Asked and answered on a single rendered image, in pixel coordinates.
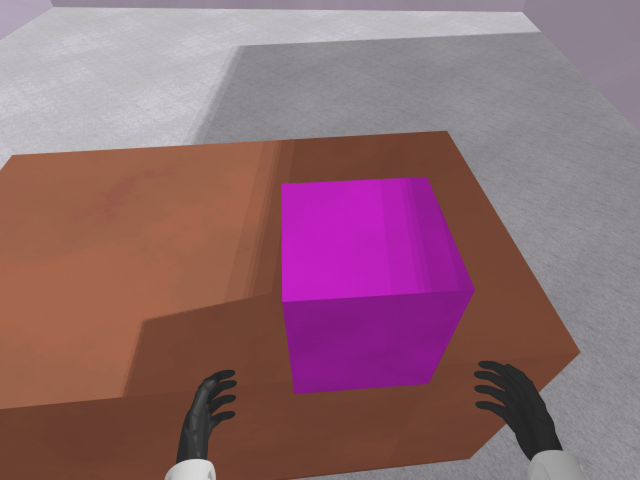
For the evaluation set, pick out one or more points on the left robot hand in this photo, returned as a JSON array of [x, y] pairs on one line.
[[199, 422]]

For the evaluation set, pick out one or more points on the left robot forearm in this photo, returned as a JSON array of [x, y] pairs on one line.
[[193, 469]]

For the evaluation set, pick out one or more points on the right robot forearm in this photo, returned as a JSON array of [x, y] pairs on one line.
[[555, 465]]

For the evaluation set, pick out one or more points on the pedestal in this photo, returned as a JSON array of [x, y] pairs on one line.
[[128, 276]]

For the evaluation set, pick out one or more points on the carton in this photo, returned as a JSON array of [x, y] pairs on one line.
[[373, 284]]

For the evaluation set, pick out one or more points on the right robot hand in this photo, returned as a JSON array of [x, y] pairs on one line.
[[524, 411]]

